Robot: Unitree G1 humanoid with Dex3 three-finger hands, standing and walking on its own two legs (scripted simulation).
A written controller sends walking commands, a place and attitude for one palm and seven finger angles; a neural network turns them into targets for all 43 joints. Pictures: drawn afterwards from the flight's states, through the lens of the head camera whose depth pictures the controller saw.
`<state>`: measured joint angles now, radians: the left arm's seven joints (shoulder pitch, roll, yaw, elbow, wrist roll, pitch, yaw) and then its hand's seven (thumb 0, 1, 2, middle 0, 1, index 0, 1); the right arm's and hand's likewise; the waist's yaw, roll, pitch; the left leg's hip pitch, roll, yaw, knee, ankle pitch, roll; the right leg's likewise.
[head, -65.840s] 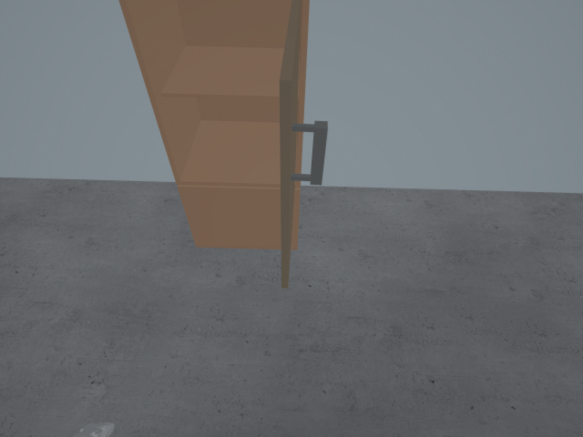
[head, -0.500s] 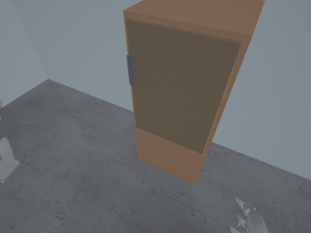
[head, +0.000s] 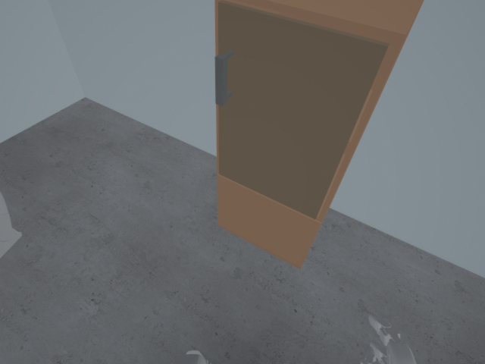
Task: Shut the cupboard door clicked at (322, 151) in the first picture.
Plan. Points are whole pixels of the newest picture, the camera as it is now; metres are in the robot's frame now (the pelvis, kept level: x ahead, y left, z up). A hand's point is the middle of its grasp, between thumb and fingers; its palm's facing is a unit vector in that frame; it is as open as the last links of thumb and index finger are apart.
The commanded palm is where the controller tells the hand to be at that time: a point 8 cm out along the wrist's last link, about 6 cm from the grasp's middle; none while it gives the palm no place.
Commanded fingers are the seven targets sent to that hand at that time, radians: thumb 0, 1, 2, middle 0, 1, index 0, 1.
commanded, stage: step back with the hand held close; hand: left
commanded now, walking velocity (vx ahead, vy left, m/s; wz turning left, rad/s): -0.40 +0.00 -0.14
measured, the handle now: (225, 78) +0.79 +0.05 +0.08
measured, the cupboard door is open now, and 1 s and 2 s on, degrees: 0 0 0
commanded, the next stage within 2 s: stop stepping back and stand still in 0.12 s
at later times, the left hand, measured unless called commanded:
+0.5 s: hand out of the picture +0.09 +0.29 +0.20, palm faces +0.44 -0.83 -0.35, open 7.4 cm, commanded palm +0.04 +0.32 +0.20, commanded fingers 0.00 0.90 0.90 -0.20 -0.30 -0.20 -0.30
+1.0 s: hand out of the picture +0.09 +0.29 +0.20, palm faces +0.29 -0.84 -0.46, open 7.4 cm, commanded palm +0.03 +0.34 +0.20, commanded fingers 0.00 0.90 0.90 -0.20 -0.30 -0.20 -0.30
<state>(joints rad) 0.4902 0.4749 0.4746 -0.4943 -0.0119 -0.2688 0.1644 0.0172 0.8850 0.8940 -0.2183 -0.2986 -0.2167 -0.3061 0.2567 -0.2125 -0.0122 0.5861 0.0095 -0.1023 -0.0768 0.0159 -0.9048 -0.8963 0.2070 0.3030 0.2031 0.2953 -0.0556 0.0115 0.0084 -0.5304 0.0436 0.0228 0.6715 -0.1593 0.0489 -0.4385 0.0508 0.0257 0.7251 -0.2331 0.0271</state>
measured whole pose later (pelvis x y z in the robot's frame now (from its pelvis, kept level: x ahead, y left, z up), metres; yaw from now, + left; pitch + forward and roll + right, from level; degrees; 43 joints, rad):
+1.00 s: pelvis -0.15 +0.06 +0.02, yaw -8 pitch +0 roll -2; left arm 0.58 0.46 0.45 -0.53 -0.03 -0.20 0.17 0.02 0.89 0.89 -0.21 -0.30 -0.21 -0.31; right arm 0.32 -0.15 0.03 0.67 -0.02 -0.12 -0.07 0.02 -0.91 -0.90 0.21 0.30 0.20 0.29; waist -0.06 -0.04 -0.03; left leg -0.28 0.07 0.12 0.51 -0.23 0.02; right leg -0.31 0.02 -0.09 0.67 -0.37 0.00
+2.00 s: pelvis -0.15 +0.07 +0.03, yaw -8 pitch -1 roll -1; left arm 0.31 0.21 0.00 1.05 0.01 0.03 0.02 0.00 0.98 0.89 -0.21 -0.30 -0.21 -0.30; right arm 0.30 -0.19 0.02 1.06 -0.02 0.03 -0.01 0.01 -0.91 -0.90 0.20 0.30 0.20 0.29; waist 0.00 -0.02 0.06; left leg -0.24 0.02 0.10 0.45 -0.19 0.03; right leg -0.17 0.00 -0.09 0.42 -0.24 -0.02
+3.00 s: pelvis -0.14 +0.08 +0.03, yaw -9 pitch -2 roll +0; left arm 0.27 0.20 0.01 1.15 0.01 0.00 0.02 0.01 0.91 0.89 -0.20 -0.30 -0.20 -0.30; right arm 0.26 -0.20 0.00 1.13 -0.02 0.00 -0.02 0.01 -0.91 -0.90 0.20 0.30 0.20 0.29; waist 0.00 0.01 0.03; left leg -0.17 0.00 0.12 0.36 -0.16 0.04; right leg -0.12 -0.01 -0.06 0.36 -0.21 -0.01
